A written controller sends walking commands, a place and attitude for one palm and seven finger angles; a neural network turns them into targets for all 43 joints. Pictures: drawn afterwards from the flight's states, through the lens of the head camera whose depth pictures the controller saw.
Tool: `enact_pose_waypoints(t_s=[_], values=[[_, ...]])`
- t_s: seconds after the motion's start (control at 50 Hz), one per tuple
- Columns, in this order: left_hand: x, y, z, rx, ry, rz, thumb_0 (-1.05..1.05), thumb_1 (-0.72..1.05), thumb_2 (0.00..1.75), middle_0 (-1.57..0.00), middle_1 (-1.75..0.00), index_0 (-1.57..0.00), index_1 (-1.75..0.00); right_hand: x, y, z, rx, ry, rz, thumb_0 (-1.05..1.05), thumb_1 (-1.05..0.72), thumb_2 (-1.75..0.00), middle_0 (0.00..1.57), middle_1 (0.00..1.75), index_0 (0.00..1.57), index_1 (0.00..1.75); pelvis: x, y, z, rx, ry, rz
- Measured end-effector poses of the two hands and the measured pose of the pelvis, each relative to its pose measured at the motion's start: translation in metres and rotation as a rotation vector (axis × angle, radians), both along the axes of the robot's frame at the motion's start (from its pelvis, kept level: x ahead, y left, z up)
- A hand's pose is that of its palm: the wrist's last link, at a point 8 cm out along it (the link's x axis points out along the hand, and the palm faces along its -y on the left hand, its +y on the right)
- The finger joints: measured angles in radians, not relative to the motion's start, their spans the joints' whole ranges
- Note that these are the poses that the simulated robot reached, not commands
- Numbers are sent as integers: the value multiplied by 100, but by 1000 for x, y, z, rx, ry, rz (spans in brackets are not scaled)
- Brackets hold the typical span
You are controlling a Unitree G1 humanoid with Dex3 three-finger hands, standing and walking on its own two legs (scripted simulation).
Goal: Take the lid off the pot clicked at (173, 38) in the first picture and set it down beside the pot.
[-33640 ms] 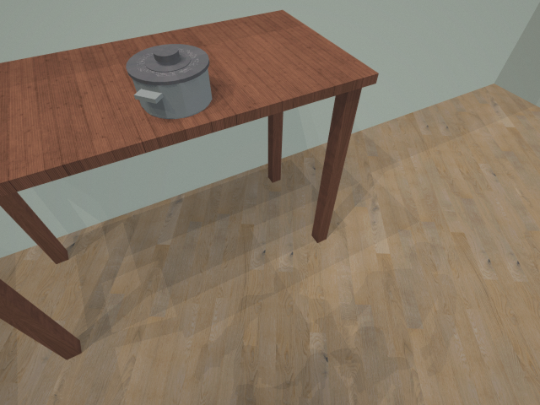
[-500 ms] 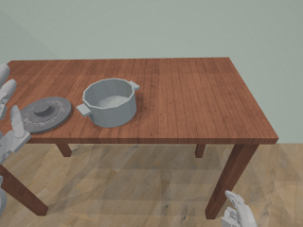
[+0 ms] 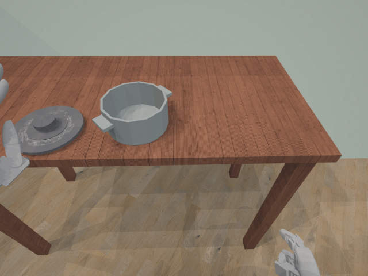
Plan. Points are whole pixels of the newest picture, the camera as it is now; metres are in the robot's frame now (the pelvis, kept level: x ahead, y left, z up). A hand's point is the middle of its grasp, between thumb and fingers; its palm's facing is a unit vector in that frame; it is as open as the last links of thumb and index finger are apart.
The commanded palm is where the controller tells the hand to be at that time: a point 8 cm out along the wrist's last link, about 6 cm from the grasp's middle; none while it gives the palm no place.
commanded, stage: step back with the hand held close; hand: left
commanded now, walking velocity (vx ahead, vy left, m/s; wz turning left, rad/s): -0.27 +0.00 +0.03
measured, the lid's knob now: (44, 121) +0.45 +0.41 +0.08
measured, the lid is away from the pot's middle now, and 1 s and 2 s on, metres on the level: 0.24 0.24 0.24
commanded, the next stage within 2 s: stop stepping back and stand still in 0.94 s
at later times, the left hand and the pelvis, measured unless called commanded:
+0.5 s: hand out of the picture +0.10 +0.28 +0.27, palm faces +0.53 -0.76 -0.37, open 7.4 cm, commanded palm +0.05 +0.33 +0.26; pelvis -0.07 +0.05 -0.01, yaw +1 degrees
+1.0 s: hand out of the picture -0.02 +0.41 +0.28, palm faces +0.52 -0.84 -0.17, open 7.4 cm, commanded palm -0.10 +0.44 +0.26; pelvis -0.23 +0.16 -0.03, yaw -1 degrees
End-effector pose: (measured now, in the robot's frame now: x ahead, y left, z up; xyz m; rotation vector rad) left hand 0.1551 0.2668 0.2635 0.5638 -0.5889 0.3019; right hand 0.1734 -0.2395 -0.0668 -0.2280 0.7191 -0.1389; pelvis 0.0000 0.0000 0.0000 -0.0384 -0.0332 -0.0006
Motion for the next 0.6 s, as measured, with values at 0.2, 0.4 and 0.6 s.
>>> enact_pose_waypoints(t_s=[0.2,0.4,0.6], values=[[-13,20,-13,85,89,-58,2,89,90,-22,-30,-21,-31,-43,13,5,-54,36,-49,1,-90,-90,20,30,20,30,-28,24,-4,-10,43,-8],[-81,33,21,155,-81,17,2,89,90,-22,-30,-21,-31,-76,52,-13,5,44,6,1,-90,-90,20,30,20,30,-63,37,-6,-35,37,25],[-99,82,-14,-67,-208,29,1,89,90,-21,-30,-21,-31,-122,63,-21,-52,1,-56,1,-90,-90,20,30,21,30,-93,67,-28,-78,-30,10]])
